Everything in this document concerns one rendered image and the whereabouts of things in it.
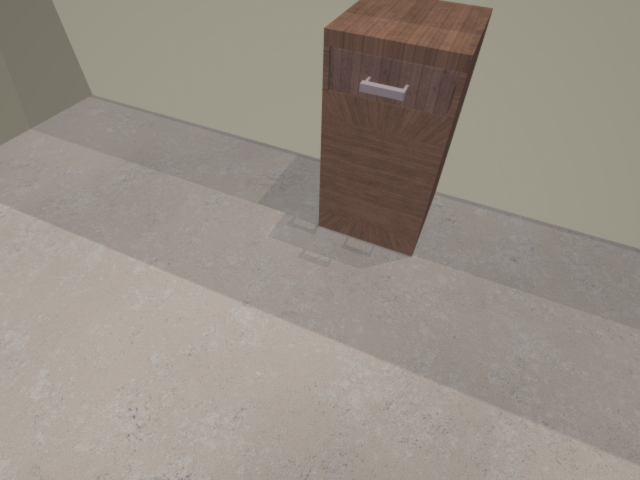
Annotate handle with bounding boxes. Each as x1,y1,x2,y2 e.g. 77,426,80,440
359,76,409,101

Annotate cabinet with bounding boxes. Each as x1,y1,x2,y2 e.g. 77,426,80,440
319,0,493,256

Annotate drawer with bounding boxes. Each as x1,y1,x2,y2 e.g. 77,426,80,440
329,47,460,116

